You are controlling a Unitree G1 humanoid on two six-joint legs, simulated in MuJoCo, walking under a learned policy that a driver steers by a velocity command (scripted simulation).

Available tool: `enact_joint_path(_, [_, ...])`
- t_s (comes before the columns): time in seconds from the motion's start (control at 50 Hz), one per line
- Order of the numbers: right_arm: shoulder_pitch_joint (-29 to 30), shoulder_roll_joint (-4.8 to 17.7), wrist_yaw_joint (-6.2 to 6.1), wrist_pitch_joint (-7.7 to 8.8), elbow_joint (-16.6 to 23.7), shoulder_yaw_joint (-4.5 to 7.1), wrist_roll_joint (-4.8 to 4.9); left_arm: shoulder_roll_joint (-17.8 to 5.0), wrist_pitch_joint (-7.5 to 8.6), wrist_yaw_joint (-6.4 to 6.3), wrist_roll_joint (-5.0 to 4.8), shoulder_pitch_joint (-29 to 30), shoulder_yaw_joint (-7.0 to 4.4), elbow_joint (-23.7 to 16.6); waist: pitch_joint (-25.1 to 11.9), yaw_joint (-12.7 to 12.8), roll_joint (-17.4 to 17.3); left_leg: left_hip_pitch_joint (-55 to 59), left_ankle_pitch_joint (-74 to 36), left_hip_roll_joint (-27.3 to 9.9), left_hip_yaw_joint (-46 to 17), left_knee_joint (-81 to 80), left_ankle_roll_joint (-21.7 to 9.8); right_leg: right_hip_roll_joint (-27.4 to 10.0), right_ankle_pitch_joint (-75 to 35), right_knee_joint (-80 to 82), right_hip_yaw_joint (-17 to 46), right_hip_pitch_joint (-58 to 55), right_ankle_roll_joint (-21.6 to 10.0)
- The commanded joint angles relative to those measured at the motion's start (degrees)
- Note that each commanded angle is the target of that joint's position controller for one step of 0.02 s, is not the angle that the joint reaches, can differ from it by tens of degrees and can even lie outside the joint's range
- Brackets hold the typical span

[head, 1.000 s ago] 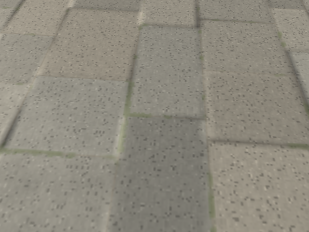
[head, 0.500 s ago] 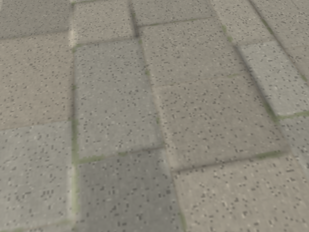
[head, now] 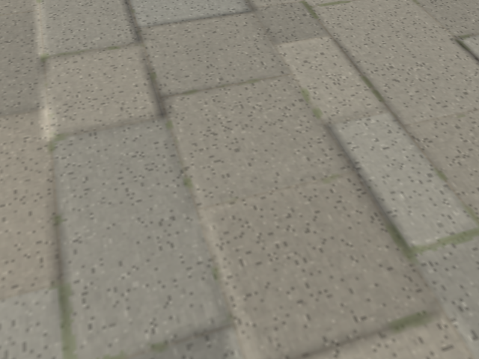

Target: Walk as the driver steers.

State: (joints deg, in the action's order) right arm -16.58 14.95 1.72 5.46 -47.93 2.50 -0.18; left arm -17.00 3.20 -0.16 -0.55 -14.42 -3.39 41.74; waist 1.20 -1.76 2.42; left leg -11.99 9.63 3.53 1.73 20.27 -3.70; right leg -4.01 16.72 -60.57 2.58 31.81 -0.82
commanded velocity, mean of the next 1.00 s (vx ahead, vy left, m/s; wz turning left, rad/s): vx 0.50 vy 0.00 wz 0.19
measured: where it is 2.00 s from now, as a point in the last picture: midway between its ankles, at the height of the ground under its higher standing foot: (169, 196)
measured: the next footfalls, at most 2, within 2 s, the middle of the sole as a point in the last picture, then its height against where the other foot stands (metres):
right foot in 0.32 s outside the picture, level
left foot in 0.86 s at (198, 310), level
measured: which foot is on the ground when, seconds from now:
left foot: down 0.00-0.32, up 0.34-0.84, down 0.86-1.00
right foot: up 0.00-0.30, down 0.32-0.88, up 0.90-1.00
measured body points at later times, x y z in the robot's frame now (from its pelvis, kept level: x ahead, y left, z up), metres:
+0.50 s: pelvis +0.28 -0.06 +0.00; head +0.31 -0.08 +0.45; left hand +0.38 +0.21 -0.11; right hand +0.38 -0.34 -0.13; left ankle +0.26 +0.09 -0.66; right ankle +0.31 -0.15 -0.74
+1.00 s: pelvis +0.56 +0.02 -0.01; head +0.59 +0.04 +0.44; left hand +0.59 +0.31 -0.13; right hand +0.75 -0.22 -0.11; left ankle +0.59 +0.10 -0.74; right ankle +0.51 -0.15 -0.65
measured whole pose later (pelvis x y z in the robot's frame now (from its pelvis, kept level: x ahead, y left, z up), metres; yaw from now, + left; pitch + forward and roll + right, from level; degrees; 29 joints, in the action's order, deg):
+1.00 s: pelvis +0.56 +0.02 -0.01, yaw +16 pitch +2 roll +0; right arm -12.1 16.7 1.8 2.8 -42.1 4.0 0.7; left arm -16.6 6.2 0.0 -0.3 -12.8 -2.6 46.1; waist 2.7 -0.3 0.6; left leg -20.4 9.5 5.0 -0.3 28.2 -5.4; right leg -3.1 21.9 -67.3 1.7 24.2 0.1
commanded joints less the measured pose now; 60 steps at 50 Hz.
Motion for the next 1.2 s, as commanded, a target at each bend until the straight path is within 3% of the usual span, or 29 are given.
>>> enact_joint_path(0.02, [1.8,9.2,-0.70,0.90,3.0,2.00,0.36,-2.8,0.52,-0.16,0.42,1.7,-0.60,-4.5,-0.6,1.0,-6.3,4.6,-11.1,-15.8,-13.9,-12.2,-10.3,-3.2,-6.2,6.8,0.9,7.4,1.6])
enact_joint_path(0.12, [-2.2,10.3,-1.29,-0.01,0.9,2.07,1.13,-1.0,1.40,0.77,0.05,10.7,0.27,-6.3,0.9,-2.3,-5.9,5.0,-13.2,-13.0,-7.0,-12.5,-7.7,-1.0,-20.8,23.9,-1.7,3.3,1.8])
enact_joint_path(0.2, [-5.9,10.8,-1.46,-1.17,-1.4,2.20,1.41,-1.6,1.93,1.94,-0.51,16.3,0.25,-8.3,2.6,-3.6,-6.1,11.2,-14.0,-16.2,-8.0,-10.1,-7.2,0.3,-19.8,29.5,-1.7,4.0,0.5])
enact_joint_path(0.26, [-5.4,12.1,-1.91,-2.12,-2.0,2.72,1.52,-3.4,2.24,2.56,-0.34,14.6,-0.36,-8.3,1.1,-1.1,-7.2,15.8,-23.4,-17.9,-8.2,-5.0,-5.7,1.7,-13.6,32.0,-2.3,0.0,-2.0])
enact_joint_path(0.3, [-3.8,11.7,-2.18,-2.63,-1.6,2.45,1.40,-7.2,2.21,2.01,0.10,1.9,-2.40,-4.6,-7.0,5.8,-6.5,12.6,-37.0,-14.2,-4.7,9.8,-3.3,4.1,-14.5,33.9,-4.7,-19.0,-5.0])
enact_joint_path(0.32, [-3.8,9.0,-2.30,-2.48,-0.1,1.25,0.06,-11.0,1.96,1.37,0.71,-8.6,-3.55,-2.6,-15.8,9.7,-1.3,1.2,-23.3,-11.1,-2.6,26.6,-1.3,-5.3,-17.2,31.0,5.4,-37.0,-8.7])
enact_joint_path(0.34, [-11.5,1.9,-1.75,-1.19,0.7,-0.91,0.05,-15.5,1.70,1.50,0.73,-11.0,-4.34,-1.4,-22.9,5.6,14.4,-21.8,16.8,-0.4,-2.1,46.6,2.3,-18.2,-6.2,36.4,32.5,-55.7,-18.2])
enact_joint_path(0.36, [-8.3,7.7,-1.23,-0.04,-0.3,0.30,1.15,-9.5,1.47,1.49,0.01,-11.6,-2.94,-1.5,-22.6,8.3,9.7,-28.8,23.7,-2.4,-8.9,53.3,1.9,-17.9,2.6,41.4,38.5,-55.1,-17.8])
enact_joint_path(0.38, [-2.5,10.6,-0.88,0.70,1.7,1.17,2.46,-7.8,1.51,1.30,0.02,-7.2,-2.12,-1.9,-13.1,7.9,6.6,-32.5,19.2,-5.2,-7.9,54.1,1.3,-15.9,1.6,42.8,30.1,-47.6,-15.4])
enact_joint_path(0.42, [2.4,9.5,-1.16,0.84,2.7,1.22,1.33,-5.6,1.56,1.43,0.70,-0.8,-1.37,-2.3,-4.7,4.7,0.5,-29.3,10.8,-9.5,-5.8,48.1,1.9,-11.5,-9.0,45.9,19.3,-32.7,-13.5])
enact_joint_path(0.46, [-0.3,7.6,-1.16,-0.43,1.7,1.19,1.21,-4.1,2.15,1.59,1.14,1.4,-1.00,-2.2,-3.9,1.6,2.1,-23.5,7.4,-11.3,-6.3,44.7,2.6,-9.6,-13.6,49.4,13.9,-26.0,-13.1])
enact_joint_path(0.5, [-0.7,5.8,-1.39,-1.86,1.4,0.85,1.31,-4.7,3.06,1.57,0.79,1.5,-1.29,-1.0,-2.5,0.7,1.9,-23.2,5.3,-11.7,-6.1,42.0,3.6,-9.6,-16.1,52.1,9.2,-22.8,-13.4])
enact_joint_path(0.54, [2.5,5.5,-1.56,-2.43,2.4,0.86,1.20,-5.9,3.42,1.12,1.26,0.4,-1.71,0.5,-0.5,1.3,0.9,-26.2,-0.1,-11.7,-7.3,37.6,4.4,-9.6,-17.0,53.9,5.4,-22.3,-13.1])
enact_joint_path(0.64, [10.0,4.4,-0.53,-1.86,4.5,0.65,1.14,-7.1,3.26,0.26,1.16,-0.8,-1.82,2.6,1.5,3.9,0.3,-24.9,-15.5,-9.6,-5.2,22.0,4.0,-7.4,-19.1,55.3,-4.6,-23.9,-9.6])
enact_joint_path(0.74, [17.2,3.7,0.95,-1.85,8.6,0.23,1.25,-8.1,1.72,-0.16,0.30,-5.0,-2.28,5.8,3.7,6.6,-0.6,-28.2,-12.9,-8.4,-2.8,14.7,1.9,-10.7,-22.8,52.3,-7.9,-34.6,-8.4])
enact_joint_path(0.8, [16.6,5.2,1.97,-1.97,10.5,0.95,1.20,-9.7,0.19,-0.79,-0.16,-4.0,-2.81,6.1,2.0,4.7,1.3,-25.0,-3.8,-5.6,1.1,13.5,-0.6,-11.9,-41.7,44.6,-10.0,-39.5,-6.6])
enact_joint_path(0.82, [13.7,6.4,2.05,-2.15,10.3,1.65,1.12,-10.6,-0.32,-1.20,-0.20,-3.4,-3.06,5.8,-0.6,2.8,2.6,-20.2,-0.8,-3.5,3.0,14.0,-1.7,-11.7,-52.1,39.3,-10.9,-39.8,-5.8])
enact_joint_path(0.84, [6.8,8.3,1.93,-2.28,8.9,2.96,1.21,-10.8,-0.96,-1.64,-0.15,-2.5,-3.08,5.5,-4.5,-1.1,2.5,-11.1,-1.0,-1.0,4.4,12.4,-3.3,-10.4,-58.1,29.7,-12.6,-38.0,-4.4])
enact_joint_path(0.86, [-2.8,12.0,1.14,-2.48,6.6,4.96,1.42,-10.1,-1.07,-2.11,0.05,-2.6,-2.66,4.8,-9.6,-5.7,0.3,4.6,-3.7,-1.0,1.0,10.1,-5.8,-8.1,-52.3,16.2,-13.6,-29.3,-2.3])
enact_joint_path(0.88, [-8.5,18.9,-0.06,-2.91,5.9,6.76,1.42,-4.4,0.19,-1.54,1.83,-6.9,-0.66,2.2,-16.4,-4.2,-12.4,27.4,-2.9,-15.7,-24.0,10.1,-14.4,-1.1,-18.1,-5.6,-13.5,-5.7,1.4])
enact_joint_path(0.9, [-8.0,17.9,0.09,-2.47,7.1,5.98,1.78,-2.6,2.61,-0.50,1.46,-6.2,0.52,1.3,-23.9,-3.2,-14.8,37.0,4.6,-23.7,-50.1,-0.5,-22.0,8.0,17.1,-17.9,-1.8,8.8,2.6])
enact_joint_path(0.92, [-7.4,13.7,0.06,-2.18,7.1,4.77,1.20,-7.1,4.36,0.49,-0.96,0.1,-0.72,0.1,-18.9,-5.7,-10.0,34.3,6.1,-21.7,-43.0,-2.4,-18.3,3.8,13.8,-19.6,3.7,15.0,1.0])
enact_joint_path(0.94, [-4.6,11.6,-0.12,-1.91,7.4,4.27,1.15,-7.1,5.26,0.71,-1.66,3.3,-0.52,-1.1,-12.2,-4.6,-7.1,26.4,3.5,-19.3,-34.7,-2.6,-15.8,1.3,8.8,-16.0,2.7,15.6,-0.1])
enact_joint_path(0.96, [-0.7,10.1,-0.20,-1.88,8.2,3.77,1.15,-6.7,5.44,0.33,-0.51,3.9,-0.62,-0.8,-7.4,-1.8,-3.0,17.2,-1.7,-16.9,-28.8,-3.4,-14.0,-0.9,5.3,-10.2,2.2,12.7,0.1])
enact_joint_path(0.98, [2.3,8.3,-0.39,-1.89,9.2,3.15,0.77,-7.4,4.94,-0.03,0.65,3.6,-1.21,-0.5,-5.0,0.3,-3.3,10.2,-7.0,-15.0,-24.8,-4.8,-13.2,-2.3,3.0,-5.9,2.1,8.4,0.6])
enact_joint_path(1.0, [3.7,7.9,-0.58,-1.97,10.1,2.95,0.28,-7.1,4.17,0.02,1.03,2.8,-1.37,-0.5,-4.1,1.8,-4.7,5.7,-9.6,-13.9,-23.5,-6.2,-13.2,-2.7,1.8,-4.2,2.1,5.1,1.3])
enact_joint_path(1.06, [3.4,9.8,-1.43,-1.72,10.4,3.58,0.59,-4.9,2.63,-0.22,1.51,2.9,-1.01,-1.3,-2.9,2.9,-5.1,-1.1,-15.6,-12.0,-18.8,-8.0,-13.7,-1.9,-2.6,3.7,0.4,2.8,4.0])
enact_joint_path(1.14, [0.2,11.1,-2.48,-2.18,9.4,4.12,1.27,-2.5,2.79,0.07,1.30,11.9,0.02,-3.8,-1.3,-0.5,-6.4,-4.5,-10.2,-8.0,-14.8,-7.2,-9.9,1.4,-18.3,22.1,-0.2,-1.2,5.2])
enact_joint_path(1.2, [-3.0,11.2,-2.69,-2.66,8.3,4.24,1.64,-3.4,3.30,0.76,0.29,16.3,-0.14,-5.3,-1.0,-2.3,-7.2,-2.9,-5.1,-9.1,-18.1,-5.6,-8.7,3.3,-22.3,28.7,0.6,-4.0,4.8])
Keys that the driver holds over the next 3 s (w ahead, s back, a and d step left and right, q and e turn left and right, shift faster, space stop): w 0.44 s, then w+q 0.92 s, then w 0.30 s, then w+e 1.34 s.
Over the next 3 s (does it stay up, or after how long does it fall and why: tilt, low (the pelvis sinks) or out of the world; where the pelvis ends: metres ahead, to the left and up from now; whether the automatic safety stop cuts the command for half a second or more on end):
stays up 1.58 0.37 0.00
